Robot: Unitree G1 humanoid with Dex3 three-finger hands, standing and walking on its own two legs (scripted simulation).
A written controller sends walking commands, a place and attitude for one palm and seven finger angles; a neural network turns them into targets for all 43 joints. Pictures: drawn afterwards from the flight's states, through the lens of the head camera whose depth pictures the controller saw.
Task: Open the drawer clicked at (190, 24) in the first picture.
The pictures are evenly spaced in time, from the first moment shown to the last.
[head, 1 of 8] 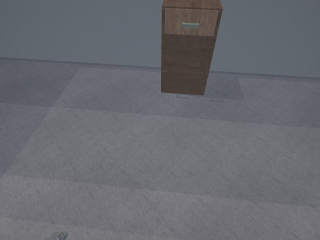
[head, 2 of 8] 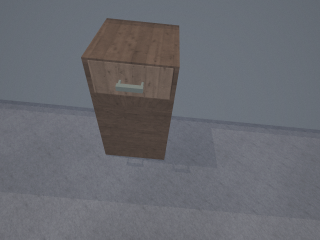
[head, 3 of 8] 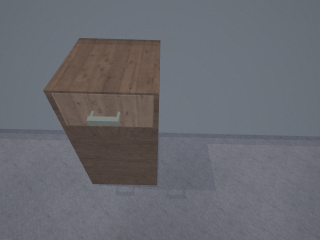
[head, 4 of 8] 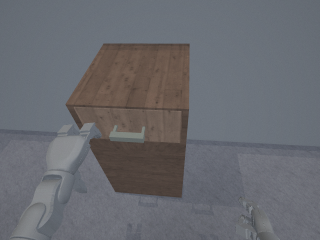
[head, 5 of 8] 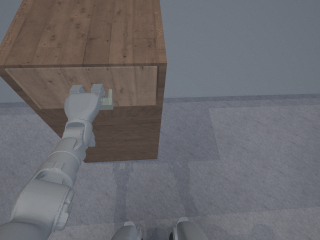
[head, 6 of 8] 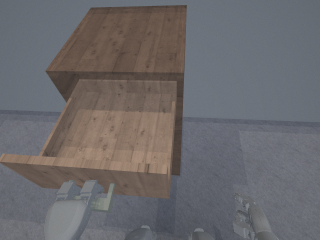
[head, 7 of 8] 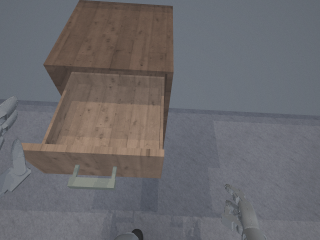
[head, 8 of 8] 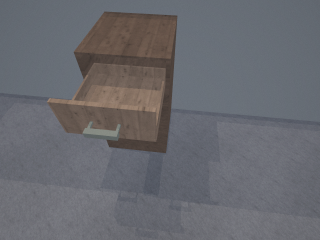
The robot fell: no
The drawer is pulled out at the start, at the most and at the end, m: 0.00 0.30 0.30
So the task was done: yes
